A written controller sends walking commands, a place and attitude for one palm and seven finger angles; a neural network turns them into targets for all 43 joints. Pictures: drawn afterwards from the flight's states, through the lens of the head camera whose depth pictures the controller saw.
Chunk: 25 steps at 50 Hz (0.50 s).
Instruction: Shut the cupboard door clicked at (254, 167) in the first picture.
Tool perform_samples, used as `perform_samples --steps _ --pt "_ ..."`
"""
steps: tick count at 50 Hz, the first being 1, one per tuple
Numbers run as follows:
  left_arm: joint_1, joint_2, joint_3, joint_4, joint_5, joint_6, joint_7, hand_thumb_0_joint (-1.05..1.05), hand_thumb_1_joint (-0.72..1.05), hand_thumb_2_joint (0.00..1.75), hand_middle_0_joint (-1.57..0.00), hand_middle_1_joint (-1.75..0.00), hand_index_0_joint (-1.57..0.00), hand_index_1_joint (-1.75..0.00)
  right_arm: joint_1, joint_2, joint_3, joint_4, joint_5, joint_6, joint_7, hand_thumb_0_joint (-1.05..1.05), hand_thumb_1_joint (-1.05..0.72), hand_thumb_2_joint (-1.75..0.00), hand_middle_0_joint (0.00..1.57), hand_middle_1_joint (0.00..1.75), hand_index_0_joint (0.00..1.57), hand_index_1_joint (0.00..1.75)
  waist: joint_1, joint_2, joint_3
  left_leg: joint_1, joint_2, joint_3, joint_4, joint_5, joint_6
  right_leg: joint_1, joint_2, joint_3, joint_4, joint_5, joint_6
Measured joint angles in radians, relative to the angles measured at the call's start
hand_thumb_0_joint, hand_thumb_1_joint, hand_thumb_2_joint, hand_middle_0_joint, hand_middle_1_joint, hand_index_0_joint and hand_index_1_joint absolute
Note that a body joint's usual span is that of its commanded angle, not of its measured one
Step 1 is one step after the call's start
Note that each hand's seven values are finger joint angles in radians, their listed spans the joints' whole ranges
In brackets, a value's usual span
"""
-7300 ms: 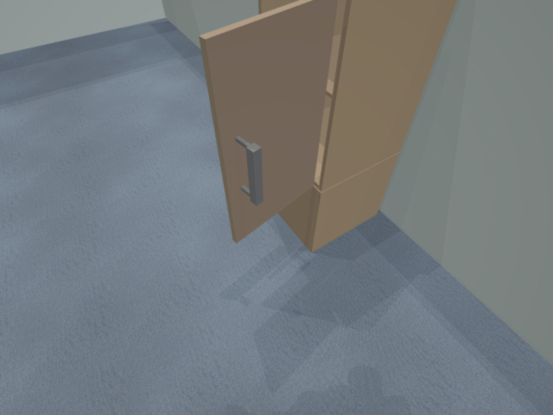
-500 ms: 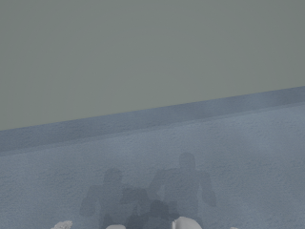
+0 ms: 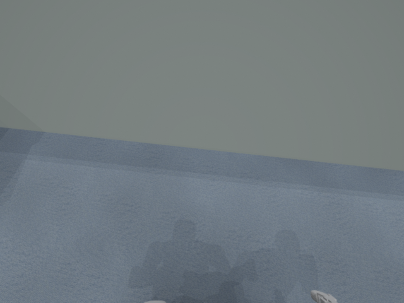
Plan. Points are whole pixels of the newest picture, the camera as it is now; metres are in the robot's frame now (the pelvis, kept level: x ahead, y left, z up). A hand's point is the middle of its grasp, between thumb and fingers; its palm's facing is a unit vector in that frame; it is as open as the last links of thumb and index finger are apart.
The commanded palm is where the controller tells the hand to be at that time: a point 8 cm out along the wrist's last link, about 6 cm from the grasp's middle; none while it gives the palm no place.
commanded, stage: walk to a spot facing it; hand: left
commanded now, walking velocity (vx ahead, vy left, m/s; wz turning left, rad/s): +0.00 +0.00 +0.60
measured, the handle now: out of the picture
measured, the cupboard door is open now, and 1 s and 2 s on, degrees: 100 100 100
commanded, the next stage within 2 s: none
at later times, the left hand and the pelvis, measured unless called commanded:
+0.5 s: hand out of the picture +0.03 +0.16 -0.14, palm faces +0.30 -0.92 -0.24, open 7.4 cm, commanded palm none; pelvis +0.01 -0.05 +0.02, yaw +19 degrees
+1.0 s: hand out of the picture +0.12 +0.24 -0.14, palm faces +0.52 -0.82 -0.24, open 7.4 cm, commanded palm none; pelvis +0.14 +0.00 +0.00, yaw +34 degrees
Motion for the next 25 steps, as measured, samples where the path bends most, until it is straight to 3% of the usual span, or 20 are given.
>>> perform_samples --steps 2,4,6,9,14,16,18,21,25 --pt "-0.016 0.025 0.008 0.012 0.000 0.025 0.003 0.01 0.90 0.90 -0.20 -0.30 -0.20 -0.30 -0.006 0.015 0.003 -0.003 -0.004 -0.014 -0.009 0.01 -0.90 -0.90 0.20 0.30 0.20 0.30 0.006 -0.026 0.009 -0.032 -0.018 -0.016 0.056 -0.039 0.029 -0.078 0.008 0.075 0.192 -0.118 0.021" --pt "-0.038 0.042 0.018 0.027 0.000 0.040 0.007 0.01 0.90 0.90 -0.20 -0.30 -0.20 -0.30 0.001 0.028 0.011 -0.006 -0.007 -0.022 -0.021 0.01 -0.90 -0.90 0.20 0.30 0.20 0.30 0.008 -0.033 0.012 -0.037 -0.023 -0.041 0.052 -0.053 0.020 -0.144 0.034 0.130 0.335 -0.131 0.031" --pt "-0.057 0.049 0.024 0.028 -0.001 0.044 0.007 0.01 0.91 0.90 -0.20 -0.30 -0.20 -0.30 0.008 0.034 0.016 -0.003 -0.009 -0.021 -0.031 0.01 -0.90 -0.90 0.20 0.30 0.20 0.30 0.011 -0.025 0.016 -0.028 -0.024 -0.068 0.018 -0.031 0.004 -0.180 0.053 0.159 0.386 -0.098 0.036" --pt "-0.074 0.048 0.025 0.013 -0.004 0.039 0.003 0.01 0.91 0.90 -0.20 -0.30 -0.20 -0.30 0.017 0.034 0.018 0.008 -0.011 -0.016 -0.035 0.01 -0.90 -0.90 0.20 0.30 0.20 0.30 0.010 0.002 0.019 -0.015 -0.021 -0.106 -0.021 -0.001 -0.005 -0.177 0.072 0.177 0.311 -0.080 0.036" --pt "-0.087 0.040 0.019 -0.021 -0.008 0.016 0.000 0.01 0.91 0.90 -0.20 -0.30 -0.19 -0.30 0.034 0.029 0.007 0.020 -0.010 0.003 -0.030 0.01 -0.90 -0.90 0.20 0.30 0.20 0.30 -0.003 0.043 0.009 -0.036 -0.024 -0.176 -0.001 0.000 -0.036 -0.061 0.109 0.176 0.003 0.016 0.023" --pt "-0.081 0.032 0.017 -0.034 0.001 -0.003 0.004 0.01 0.91 0.90 -0.20 -0.30 -0.20 -0.30 0.037 0.020 -0.003 0.023 -0.003 0.014 -0.026 0.01 -0.90 -0.90 0.20 0.30 0.20 0.30 0.000 0.054 0.003 -0.078 -0.035 -0.188 0.091 -0.083 -0.041 -0.030 0.108 0.162 -0.077 0.084 -0.025" --pt "-0.077 0.012 0.009 -0.035 0.006 -0.010 0.009 0.01 0.91 0.90 -0.20 -0.30 -0.20 -0.30 0.031 0.005 -0.015 0.032 -0.004 0.026 -0.021 0.01 -0.90 -0.90 0.20 0.30 0.20 0.30 -0.006 0.070 0.013 -0.143 -0.041 -0.160 0.300 -0.192 -0.040 -0.016 0.097 0.131 -0.064 0.073 -0.047" --pt "-0.054 -0.010 0.001 -0.027 0.007 -0.013 0.011 0.01 0.91 0.90 -0.20 -0.30 -0.20 -0.30 0.029 -0.003 -0.023 0.043 -0.009 0.034 -0.009 0.01 -0.90 -0.90 0.20 0.30 0.20 0.30 -0.012 0.065 0.011 -0.198 -0.023 -0.090 0.505 -0.182 -0.051 0.033 0.076 0.093 -0.119 0.077 -0.047" --pt "-0.023 -0.018 -0.004 0.002 0.010 -0.032 0.000 0.01 0.90 0.90 -0.20 -0.30 -0.20 -0.30 0.034 0.010 -0.018 0.049 -0.010 0.027 0.010 0.01 -0.90 -0.90 0.20 0.30 0.20 0.30 -0.008 0.021 -0.003 -0.158 0.008 -0.012 0.401 -0.165 -0.062 0.094 0.041 0.040 -0.202 0.100 -0.041"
